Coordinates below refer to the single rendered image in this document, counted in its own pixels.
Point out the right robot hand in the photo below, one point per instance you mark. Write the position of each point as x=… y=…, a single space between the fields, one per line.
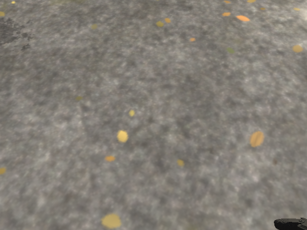
x=291 y=224

